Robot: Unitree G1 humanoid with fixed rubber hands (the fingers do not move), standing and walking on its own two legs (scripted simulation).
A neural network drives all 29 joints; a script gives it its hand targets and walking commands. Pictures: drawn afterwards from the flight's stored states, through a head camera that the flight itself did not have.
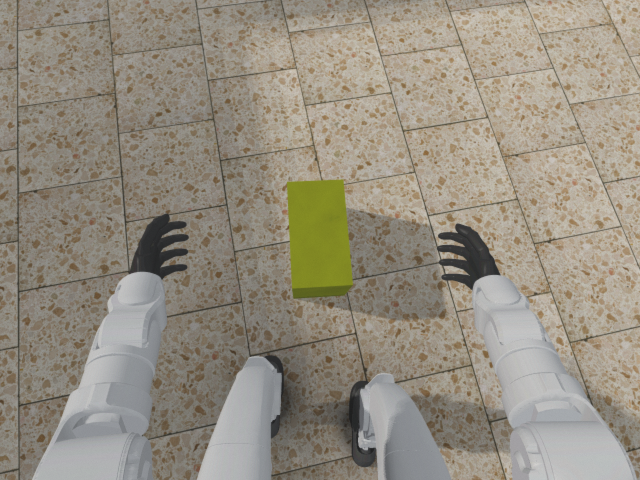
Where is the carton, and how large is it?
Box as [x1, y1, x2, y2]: [287, 180, 352, 298]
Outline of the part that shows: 343,180 287,182 293,298 343,295 352,285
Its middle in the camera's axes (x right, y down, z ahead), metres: -0.01 +0.01 +1.06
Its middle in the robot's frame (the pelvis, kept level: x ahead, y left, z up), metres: +0.53 +0.01 -0.62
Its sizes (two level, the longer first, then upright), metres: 0.277 0.147 0.192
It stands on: the floor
